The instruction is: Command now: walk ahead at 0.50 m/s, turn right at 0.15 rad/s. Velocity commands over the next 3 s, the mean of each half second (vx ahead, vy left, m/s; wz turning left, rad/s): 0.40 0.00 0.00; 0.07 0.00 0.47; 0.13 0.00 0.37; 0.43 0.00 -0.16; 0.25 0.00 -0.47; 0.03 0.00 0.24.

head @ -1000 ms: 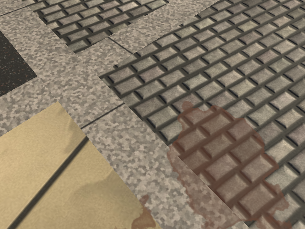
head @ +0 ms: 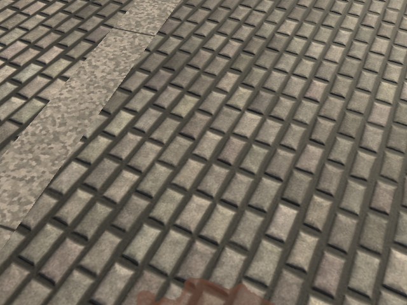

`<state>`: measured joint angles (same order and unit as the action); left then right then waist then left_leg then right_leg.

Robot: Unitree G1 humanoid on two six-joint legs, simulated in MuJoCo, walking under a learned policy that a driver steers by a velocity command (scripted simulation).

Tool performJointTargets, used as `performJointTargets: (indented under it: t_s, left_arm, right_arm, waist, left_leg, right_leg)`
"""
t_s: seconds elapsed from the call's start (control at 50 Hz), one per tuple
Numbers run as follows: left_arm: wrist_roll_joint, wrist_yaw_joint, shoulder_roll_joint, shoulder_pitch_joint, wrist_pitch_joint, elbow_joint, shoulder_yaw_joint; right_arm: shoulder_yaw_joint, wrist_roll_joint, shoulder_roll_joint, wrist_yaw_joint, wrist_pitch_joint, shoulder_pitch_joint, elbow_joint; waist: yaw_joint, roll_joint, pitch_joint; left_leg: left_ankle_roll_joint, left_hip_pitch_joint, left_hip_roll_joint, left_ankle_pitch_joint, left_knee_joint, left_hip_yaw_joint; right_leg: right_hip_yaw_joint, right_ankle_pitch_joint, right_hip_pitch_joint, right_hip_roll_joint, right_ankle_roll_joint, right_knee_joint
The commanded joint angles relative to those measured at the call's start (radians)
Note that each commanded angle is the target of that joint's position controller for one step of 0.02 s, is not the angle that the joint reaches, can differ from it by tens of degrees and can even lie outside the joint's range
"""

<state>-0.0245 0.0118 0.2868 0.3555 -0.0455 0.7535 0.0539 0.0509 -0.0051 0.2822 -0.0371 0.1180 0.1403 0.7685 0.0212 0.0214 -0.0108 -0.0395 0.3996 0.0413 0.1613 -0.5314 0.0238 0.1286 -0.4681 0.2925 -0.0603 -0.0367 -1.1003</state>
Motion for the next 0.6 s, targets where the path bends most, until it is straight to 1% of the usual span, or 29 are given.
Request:
performJointTargets:
  t_s: [0.02,0.04,0.06,0.08,0.1,0.12,0.14,0.16,0.2,0.22,0.24,0.26,0.3,0.34,0.36,0.38,0.4,0.42,0.44,0.46,0.48,0.5,0.52,0.54,0.56,0.58,0.6]
  left_arm:
    - [0.016,-0.001,0.128,-0.099,-0.031,-0.119,0.029]
    - [0.017,-0.005,0.111,-0.084,-0.031,-0.116,0.028]
    - [0.016,-0.006,0.091,-0.067,-0.028,-0.108,0.026]
    - [0.013,-0.007,0.073,-0.056,-0.026,-0.109,0.021]
    - [0.017,-0.006,0.066,-0.075,-0.024,-0.117,0.017]
    - [0.021,-0.006,0.061,-0.107,-0.024,-0.129,0.014]
    - [0.022,-0.005,0.053,-0.138,-0.026,-0.138,0.010]
    - [0.023,-0.007,0.046,-0.168,-0.029,-0.145,0.007]
    - [0.021,-0.015,0.030,-0.228,-0.036,-0.158,0.000]
    - [0.017,-0.019,0.019,-0.260,-0.039,-0.166,-0.004]
    - [0.014,-0.023,0.020,-0.291,-0.041,-0.172,-0.005]
    - [0.013,-0.028,0.020,-0.322,-0.044,-0.181,-0.005]
    - [0.016,-0.041,0.022,-0.361,-0.053,-0.196,-0.002]
    - [0.023,-0.052,0.040,-0.359,-0.061,-0.201,0.006]
    - [0.029,-0.051,0.061,-0.315,-0.063,-0.191,0.016]
    - [0.039,-0.046,0.084,-0.218,-0.066,-0.160,0.028]
    - [0.053,-0.037,0.138,-0.125,-0.070,-0.138,0.044]
    - [0.084,-0.023,0.212,-0.012,-0.063,-0.133,0.055]
    - [0.065,-0.023,0.182,0.003,-0.042,-0.132,0.047]
    - [0.047,-0.022,0.140,-0.015,-0.019,-0.146,0.039]
    - [0.037,-0.016,0.117,-0.085,-0.007,-0.149,0.030]
    - [0.030,-0.013,0.091,-0.148,-0.004,-0.137,0.020]
    - [0.037,-0.012,0.064,-0.206,-0.004,-0.133,0.012]
    - [0.048,-0.014,0.097,-0.258,-0.003,-0.127,0.023]
    - [0.052,-0.015,0.099,-0.293,-0.005,-0.126,0.028]
    - [0.054,-0.013,0.098,-0.304,-0.007,-0.119,0.030]
    - [0.056,-0.008,0.102,-0.309,-0.009,-0.112,0.032]
  right_arm:
    - [0.026,0.011,0.110,0.007,-0.008,0.111,-0.018]
    - [0.019,0.018,0.094,0.009,-0.006,0.098,-0.017]
    - [0.016,0.015,0.082,0.009,-0.005,0.100,-0.013]
    - [0.019,0.010,0.101,0.012,-0.002,0.110,-0.004]
    - [0.022,0.002,0.112,0.014,0.000,0.119,0.004]
    - [0.026,-0.001,0.125,0.018,0.000,0.130,0.012]
    - [0.029,-0.002,0.138,0.021,-0.003,0.140,0.018]
    - [0.030,-0.005,0.143,0.023,-0.007,0.148,0.023]
    - [0.028,-0.011,0.147,0.027,-0.015,0.175,0.036]
    - [0.029,-0.012,0.157,0.028,-0.018,0.189,0.044]
    - [0.028,-0.014,0.159,0.028,-0.022,0.208,0.052]
    - [0.026,-0.014,0.156,0.030,-0.027,0.223,0.062]
    - [0.023,-0.012,0.153,0.034,-0.043,0.255,0.082]
    - [0.023,-0.012,0.160,0.039,-0.057,0.261,0.091]
    - [0.026,-0.013,0.170,0.042,-0.063,0.247,0.090]
    - [0.027,-0.017,0.176,0.045,-0.066,0.213,0.081]
    - [0.020,-0.009,0.157,0.046,-0.061,0.211,0.066]
    - [-0.007,0.021,0.083,0.041,-0.049,0.251,0.034]
    - [-0.027,-0.003,0.039,0.035,-0.048,0.396,0.067]
    - [0.011,-0.023,0.171,0.035,-0.057,0.348,0.072]
    - [0.022,-0.037,0.175,0.040,-0.070,0.247,0.038]
    - [0.020,-0.030,0.145,0.049,-0.092,0.216,0.033]
    - [0.024,-0.016,0.131,0.062,-0.121,0.206,0.034]
    - [0.020,-0.018,0.096,0.069,-0.147,0.263,0.034]
    - [0.018,-0.013,0.080,0.076,-0.162,0.280,0.033]
    - [0.024,-0.008,0.082,0.077,-0.169,0.275,0.025]
    - [0.029,-0.007,0.085,0.078,-0.172,0.256,0.015]
  waist:
    - [-0.065,-0.068,0.016]
    - [-0.042,-0.093,0.016]
    - [-0.033,-0.102,0.022]
    - [-0.024,-0.131,0.026]
    - [-0.028,-0.123,0.014]
    - [-0.033,-0.108,0.005]
    - [-0.040,-0.091,0.003]
    - [-0.050,-0.084,-0.002]
    - [-0.072,-0.081,-0.008]
    - [-0.084,-0.091,-0.012]
    - [-0.097,-0.088,-0.019]
    - [-0.106,-0.085,-0.035]
    - [-0.113,-0.091,-0.035]
    - [-0.094,-0.109,-0.011]
    - [-0.061,-0.119,0.014]
    - [0.000,-0.115,0.062]
    - [0.041,-0.074,0.146]
    - [0.054,0.097,0.311]
    - [0.033,0.281,0.502]
    - [0.065,0.139,0.483]
    - [0.046,0.105,0.345]
    - [0.014,0.061,0.227]
    - [-0.018,0.042,0.148]
    - [-0.068,0.130,0.116]
    - [-0.078,0.145,0.091]
    - [-0.081,0.143,0.086]
    - [-0.081,0.125,0.094]
  left_leg:
    - [-0.187,-0.356,-0.312,0.142,0.301,-0.459]
    - [-0.178,-0.309,-0.277,0.060,0.320,-0.396]
    - [-0.173,-0.294,-0.250,0.011,0.340,-0.347]
    - [-0.189,-0.277,-0.258,-0.051,0.350,-0.321]
    - [-0.201,-0.270,-0.260,-0.116,0.364,-0.292]
    - [-0.205,-0.272,-0.260,-0.163,0.375,-0.263]
    - [-0.202,-0.278,-0.255,-0.187,0.383,-0.239]
    - [-0.193,-0.284,-0.244,-0.221,0.386,-0.207]
    - [-0.167,-0.290,-0.214,-0.265,0.385,-0.145]
    - [-0.161,-0.288,-0.211,-0.251,0.385,-0.130]
    - [-0.157,-0.291,-0.210,-0.241,0.384,-0.121]
    - [-0.151,-0.298,-0.212,-0.294,0.370,-0.113]
    - [-0.133,-0.347,-0.221,-0.404,0.314,-0.104]
    - [-0.107,-0.390,-0.234,-0.485,0.234,-0.125]
    - [-0.091,-0.400,-0.230,-0.544,0.176,-0.139]
    - [-0.067,-0.383,-0.202,-0.614,0.081,-0.133]
    - [-0.028,-0.302,-0.146,-0.533,-0.064,-0.109]
    - [0.029,-0.030,-0.064,-0.092,-0.377,-0.086]
    - [0.075,0.148,0.018,0.558,-0.670,-0.106]
    - [0.081,0.181,-0.028,0.554,-0.754,-0.172]
    - [0.087,0.252,-0.060,0.500,-0.767,-0.134]
    - [0.103,0.253,-0.091,0.446,-0.718,-0.109]
    - [0.109,0.188,-0.114,0.403,-0.669,-0.102]
    - [0.129,0.105,-0.119,0.360,-0.645,-0.078]
    - [0.139,0.061,-0.117,0.331,-0.611,-0.056]
    - [0.137,0.039,-0.115,0.296,-0.579,-0.047]
    - [0.129,0.029,-0.118,0.261,-0.537,-0.040]
  right_leg:
    - [-0.007,0.128,0.436,0.130,0.002,-0.095]
    - [-0.013,0.159,0.384,0.154,0.003,-0.055]
    - [-0.027,0.177,0.359,0.160,0.005,-0.027]
    - [-0.040,0.178,0.354,0.166,0.014,0.006]
    - [-0.050,0.190,0.370,0.175,0.027,0.048]
    - [-0.059,0.221,0.389,0.179,0.037,0.100]
    - [-0.067,0.266,0.399,0.180,0.044,0.159]
    - [-0.075,0.325,0.400,0.179,0.047,0.224]
    - [-0.096,0.437,0.370,0.163,0.048,0.352]
    - [-0.106,0.487,0.346,0.153,0.047,0.411]
    - [-0.115,0.521,0.328,0.144,0.047,0.453]
    - [-0.124,0.546,0.313,0.129,0.045,0.493]
    - [-0.132,0.559,0.287,0.100,0.030,0.555]
    - [-0.120,0.526,0.233,0.078,0.005,0.600]
    - [-0.117,0.512,0.170,0.063,-0.011,0.623]
    - [-0.130,0.573,0.035,0.046,-0.033,0.675]
    - [-0.099,0.835,-0.166,0.108,-0.066,0.673]
    - [0.108,1.289,-0.532,0.357,-0.172,0.543]
    - [0.342,1.368,-0.711,0.563,-0.333,0.547]
    - [0.301,1.183,-0.612,0.504,-0.299,0.587]
    - [0.201,1.030,-0.502,0.453,-0.256,0.623]
    - [0.125,0.908,-0.345,0.405,-0.231,0.682]
    - [0.060,0.754,-0.178,0.369,-0.204,0.755]
    - [0.026,0.668,-0.051,0.378,-0.221,0.804]
    - [-0.015,0.621,0.027,0.363,-0.225,0.841]
    - [-0.058,0.603,0.054,0.349,-0.219,0.850]
    - [-0.086,0.588,0.055,0.347,-0.213,0.854]
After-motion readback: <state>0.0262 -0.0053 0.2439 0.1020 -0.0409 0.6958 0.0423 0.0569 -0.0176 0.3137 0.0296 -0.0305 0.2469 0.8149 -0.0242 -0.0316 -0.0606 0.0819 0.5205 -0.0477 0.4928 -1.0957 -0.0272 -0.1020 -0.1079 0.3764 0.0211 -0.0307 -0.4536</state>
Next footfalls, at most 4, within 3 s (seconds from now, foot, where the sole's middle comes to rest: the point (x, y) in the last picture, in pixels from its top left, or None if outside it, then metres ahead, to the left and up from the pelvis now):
0.40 right None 0.40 -0.14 -0.77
0.82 left None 0.33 0.11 -0.77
1.30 right None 0.41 -0.10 -0.77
1.70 left None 0.43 0.23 -0.77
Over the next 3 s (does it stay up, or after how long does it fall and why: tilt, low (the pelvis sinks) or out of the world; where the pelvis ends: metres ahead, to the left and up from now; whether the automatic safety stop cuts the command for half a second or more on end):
stays up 0.76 0.24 0.00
